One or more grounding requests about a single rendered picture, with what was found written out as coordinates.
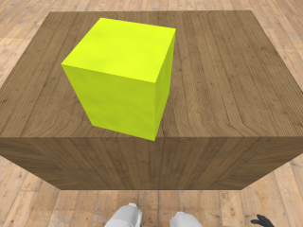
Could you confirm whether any robot thigh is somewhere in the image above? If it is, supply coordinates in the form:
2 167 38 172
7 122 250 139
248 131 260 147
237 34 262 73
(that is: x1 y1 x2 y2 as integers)
169 213 203 227
104 205 142 227

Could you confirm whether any right robot hand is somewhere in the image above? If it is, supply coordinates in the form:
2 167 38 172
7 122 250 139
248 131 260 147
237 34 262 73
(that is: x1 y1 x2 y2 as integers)
250 214 275 227

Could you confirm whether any robot right thigh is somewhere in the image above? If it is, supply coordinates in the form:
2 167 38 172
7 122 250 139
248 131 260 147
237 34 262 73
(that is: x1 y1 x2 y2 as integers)
169 213 203 227

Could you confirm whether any pedestal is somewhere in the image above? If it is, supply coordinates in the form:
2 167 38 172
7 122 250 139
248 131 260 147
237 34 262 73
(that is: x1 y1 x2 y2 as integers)
0 9 303 190

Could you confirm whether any carton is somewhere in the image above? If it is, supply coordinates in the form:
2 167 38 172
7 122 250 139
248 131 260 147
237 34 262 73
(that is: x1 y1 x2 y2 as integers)
61 18 176 141

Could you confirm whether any robot left thigh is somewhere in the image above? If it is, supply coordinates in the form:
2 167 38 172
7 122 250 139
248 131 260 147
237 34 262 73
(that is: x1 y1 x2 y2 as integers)
104 205 142 227

